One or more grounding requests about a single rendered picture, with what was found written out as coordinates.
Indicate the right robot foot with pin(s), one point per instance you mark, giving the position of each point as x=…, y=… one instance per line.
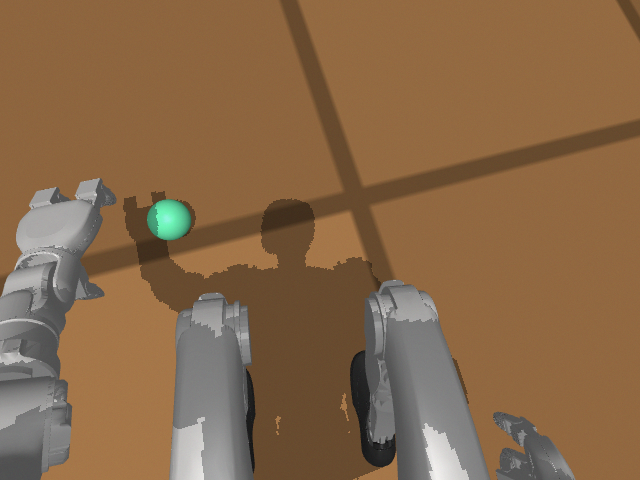
x=379, y=455

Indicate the left robot hand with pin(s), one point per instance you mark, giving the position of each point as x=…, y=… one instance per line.
x=55, y=221

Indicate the right robot hand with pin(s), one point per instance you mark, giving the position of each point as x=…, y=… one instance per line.
x=543, y=461

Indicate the ball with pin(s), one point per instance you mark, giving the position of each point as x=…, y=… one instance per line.
x=169, y=219

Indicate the left robot arm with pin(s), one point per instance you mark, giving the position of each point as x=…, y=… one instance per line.
x=35, y=418

